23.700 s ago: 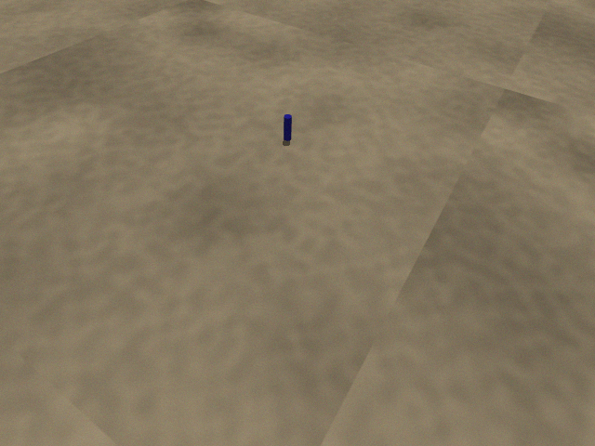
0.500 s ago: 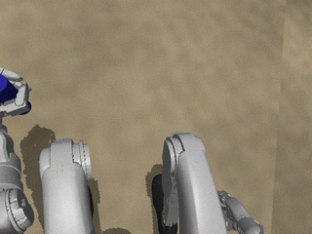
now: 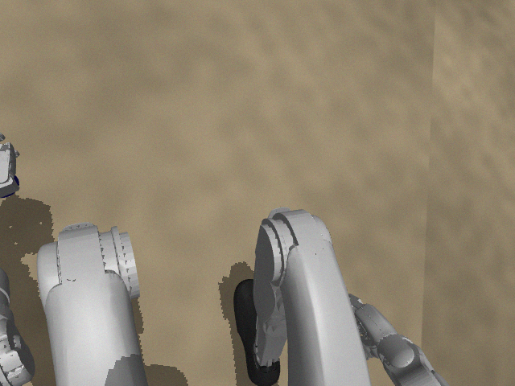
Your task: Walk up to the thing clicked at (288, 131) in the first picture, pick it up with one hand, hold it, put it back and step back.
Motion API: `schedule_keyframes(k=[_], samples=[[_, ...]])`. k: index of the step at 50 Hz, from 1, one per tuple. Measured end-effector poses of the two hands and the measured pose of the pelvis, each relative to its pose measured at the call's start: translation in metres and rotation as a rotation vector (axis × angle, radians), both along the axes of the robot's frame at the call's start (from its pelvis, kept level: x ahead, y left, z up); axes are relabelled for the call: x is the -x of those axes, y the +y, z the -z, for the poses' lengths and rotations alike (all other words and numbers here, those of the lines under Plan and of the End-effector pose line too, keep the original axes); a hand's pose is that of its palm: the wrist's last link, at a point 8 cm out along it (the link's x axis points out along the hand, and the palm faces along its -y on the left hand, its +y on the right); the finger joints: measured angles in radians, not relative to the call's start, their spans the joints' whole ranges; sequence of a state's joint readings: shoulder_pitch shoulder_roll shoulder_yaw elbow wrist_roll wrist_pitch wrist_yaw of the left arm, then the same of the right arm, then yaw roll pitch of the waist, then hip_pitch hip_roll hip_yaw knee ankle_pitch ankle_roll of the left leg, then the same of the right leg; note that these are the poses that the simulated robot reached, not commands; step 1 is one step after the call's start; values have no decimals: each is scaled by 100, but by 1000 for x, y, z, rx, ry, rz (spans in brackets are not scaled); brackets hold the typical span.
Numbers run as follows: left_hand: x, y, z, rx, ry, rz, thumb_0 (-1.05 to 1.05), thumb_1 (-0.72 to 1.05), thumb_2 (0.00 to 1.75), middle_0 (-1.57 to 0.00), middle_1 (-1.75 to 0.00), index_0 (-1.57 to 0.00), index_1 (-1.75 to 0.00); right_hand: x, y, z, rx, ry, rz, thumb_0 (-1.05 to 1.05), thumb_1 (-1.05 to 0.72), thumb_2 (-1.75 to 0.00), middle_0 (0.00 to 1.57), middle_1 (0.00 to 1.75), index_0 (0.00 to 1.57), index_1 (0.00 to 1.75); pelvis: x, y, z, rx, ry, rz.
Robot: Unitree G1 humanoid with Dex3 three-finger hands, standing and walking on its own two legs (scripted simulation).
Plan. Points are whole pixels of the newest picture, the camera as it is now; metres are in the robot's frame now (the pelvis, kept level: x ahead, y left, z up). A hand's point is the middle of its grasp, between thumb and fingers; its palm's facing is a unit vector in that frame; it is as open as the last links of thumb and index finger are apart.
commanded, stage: lower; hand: left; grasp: from the side
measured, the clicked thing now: out of the picture +0.40 +0.32 -0.12
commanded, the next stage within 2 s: loosen in 1.38 s
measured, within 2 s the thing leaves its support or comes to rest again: rests again in 1.16 s
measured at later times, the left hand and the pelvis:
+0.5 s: hand (9, 169) +0.41 +0.30 -0.16, palm faces +0.38 -0.92 -0.01, open 5.3 cm; pelvis -0.01 +0.01 -0.01, yaw -3 degrees
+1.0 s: hand (15, 171) +0.42 +0.30 -0.19, palm faces +0.41 -0.91 -0.01, open 5.3 cm; pelvis -0.01 +0.02 -0.02, yaw -5 degrees
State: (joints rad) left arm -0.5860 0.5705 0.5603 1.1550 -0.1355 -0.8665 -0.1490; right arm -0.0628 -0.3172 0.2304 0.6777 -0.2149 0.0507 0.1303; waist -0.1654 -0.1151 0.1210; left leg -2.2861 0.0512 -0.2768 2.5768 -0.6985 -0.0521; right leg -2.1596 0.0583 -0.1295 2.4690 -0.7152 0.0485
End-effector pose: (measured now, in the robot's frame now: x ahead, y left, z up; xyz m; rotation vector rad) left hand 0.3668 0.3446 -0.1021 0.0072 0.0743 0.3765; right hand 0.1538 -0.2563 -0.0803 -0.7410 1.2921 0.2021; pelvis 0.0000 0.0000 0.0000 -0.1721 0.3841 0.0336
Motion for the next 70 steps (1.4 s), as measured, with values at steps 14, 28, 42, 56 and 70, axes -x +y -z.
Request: schedule_keyframes(k=[14, 28, 42, 56, 70], samples=[[-5, -1, 39, 9, -1, -11, 3, 16, 114, -101, -112, -104, -113, 1, 2, -14, 88, 24, -128, 0, -92, -90, 20, 30, 21, 30, 4, 4, 9, 36, -74, 21], [-7, -2, 62, 11, 9, -22, 3, 16, 114, -101, -112, -104, -113, 8, 4, -26, 151, 55, -206, 0, -92, -90, 20, 30, 21, 30, 9, 9, 13, 70, -129, 37], [-9, -3, 76, 11, 10, -35, 3, 16, 114, -101, -112, -104, -113, 13, 12, -35, 184, 60, -258, 0, -91, -90, 20, 30, 21, 30, 13, 14, 16, 100, -169, 51], [-10, -3, 87, 12, 0, -44, 4, 16, 114, -101, -112, -104, -113, 16, 19, -44, 218, 76, -288, 0, -90, -90, 20, 30, 21, 30, 16, 19, 16, 127, -191, 61], [-8, -5, 95, 18, -7, -43, 4, 16, 114, -101, -112, -104, -113, 14, 26, -49, 232, 77, -314, 0, -89, -89, 20, 30, 21, 30, 16, 23, 16, 146, -204, 70]])
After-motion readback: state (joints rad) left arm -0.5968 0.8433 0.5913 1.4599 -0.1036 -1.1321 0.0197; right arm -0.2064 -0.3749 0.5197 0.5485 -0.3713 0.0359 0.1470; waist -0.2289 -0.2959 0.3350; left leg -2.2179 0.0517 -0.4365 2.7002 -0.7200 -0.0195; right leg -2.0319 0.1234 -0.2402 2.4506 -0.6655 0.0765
